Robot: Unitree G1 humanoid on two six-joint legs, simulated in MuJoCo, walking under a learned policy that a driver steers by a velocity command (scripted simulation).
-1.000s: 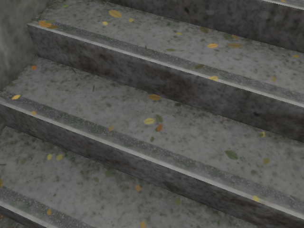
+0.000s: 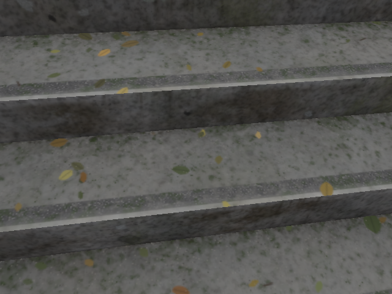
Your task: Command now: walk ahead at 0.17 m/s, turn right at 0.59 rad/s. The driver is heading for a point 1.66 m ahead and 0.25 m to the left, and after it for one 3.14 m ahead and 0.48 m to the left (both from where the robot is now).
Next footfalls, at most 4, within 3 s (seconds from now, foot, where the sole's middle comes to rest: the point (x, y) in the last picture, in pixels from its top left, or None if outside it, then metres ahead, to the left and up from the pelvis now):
0.24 right None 0.01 -0.16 -0.78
0.74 left None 0.38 0.02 -0.61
1.24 right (228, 160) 0.77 -0.09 -0.44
1.84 left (73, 72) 0.95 0.38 -0.26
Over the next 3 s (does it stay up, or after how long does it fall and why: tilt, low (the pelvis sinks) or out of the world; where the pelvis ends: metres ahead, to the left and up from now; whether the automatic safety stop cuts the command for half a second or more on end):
stays up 1.48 0.34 0.78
